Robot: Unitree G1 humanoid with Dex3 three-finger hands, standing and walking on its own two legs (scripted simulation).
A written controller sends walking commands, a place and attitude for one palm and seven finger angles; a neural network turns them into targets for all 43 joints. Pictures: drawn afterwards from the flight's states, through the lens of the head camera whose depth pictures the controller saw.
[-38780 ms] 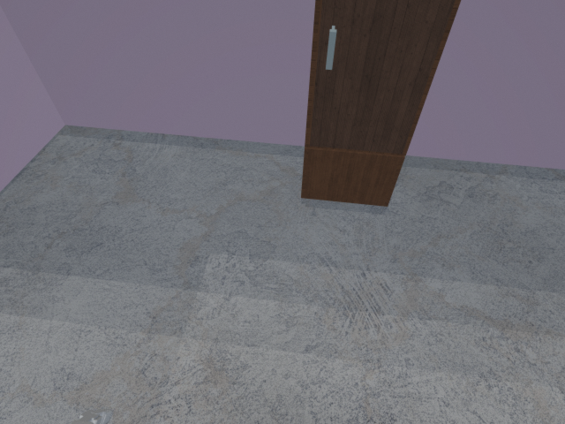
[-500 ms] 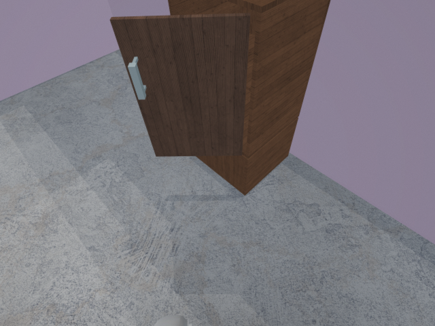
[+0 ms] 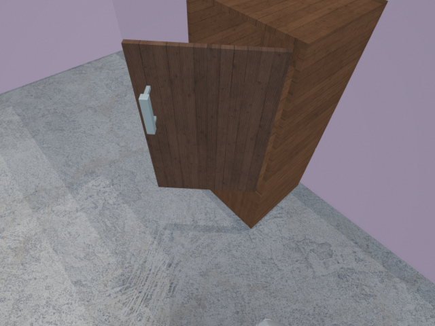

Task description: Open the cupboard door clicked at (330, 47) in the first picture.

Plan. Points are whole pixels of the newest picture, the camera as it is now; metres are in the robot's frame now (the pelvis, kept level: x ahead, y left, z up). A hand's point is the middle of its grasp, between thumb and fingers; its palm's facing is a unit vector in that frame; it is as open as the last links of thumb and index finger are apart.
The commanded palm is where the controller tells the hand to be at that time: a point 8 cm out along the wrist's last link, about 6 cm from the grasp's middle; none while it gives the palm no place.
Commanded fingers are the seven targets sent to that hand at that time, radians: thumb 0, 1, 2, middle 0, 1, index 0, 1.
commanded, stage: come to a stop and stand still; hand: left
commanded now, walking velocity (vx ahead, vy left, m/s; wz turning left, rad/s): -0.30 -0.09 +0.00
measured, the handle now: (149, 110) +0.61 +0.24 +0.00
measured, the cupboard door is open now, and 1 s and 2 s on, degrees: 45 45 45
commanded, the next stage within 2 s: look again from close up in 1.28 s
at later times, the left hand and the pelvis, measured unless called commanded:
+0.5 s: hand out of the picture +0.12 +0.20 -0.19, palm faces +0.06 -0.98 -0.18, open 7.4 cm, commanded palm none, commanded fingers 0.00 0.90 0.90 -0.20 -0.30 -0.20 -0.30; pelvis +0.04 +0.01 +0.00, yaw +1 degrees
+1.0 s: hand out of the picture +0.02 +0.14 -0.17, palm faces +0.03 -0.98 -0.19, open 7.3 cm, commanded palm none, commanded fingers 0.00 0.90 0.90 -0.20 -0.30 -0.20 -0.30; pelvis +0.01 -0.03 +0.00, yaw +0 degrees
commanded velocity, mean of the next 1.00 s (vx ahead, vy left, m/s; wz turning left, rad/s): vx -0.08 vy -0.01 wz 0.00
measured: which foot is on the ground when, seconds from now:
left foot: down 0.00-1.00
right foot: up 0.00-0.08, down 0.10-0.40, up 0.42-0.74, down 0.76-1.00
